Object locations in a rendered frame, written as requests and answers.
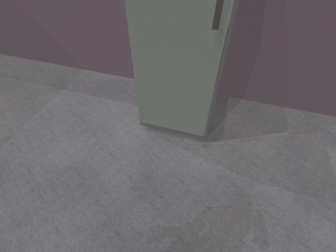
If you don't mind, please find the fridge door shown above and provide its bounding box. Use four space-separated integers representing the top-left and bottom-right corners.
125 0 234 136

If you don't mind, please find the handle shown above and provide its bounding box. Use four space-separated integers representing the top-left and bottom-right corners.
212 0 224 30

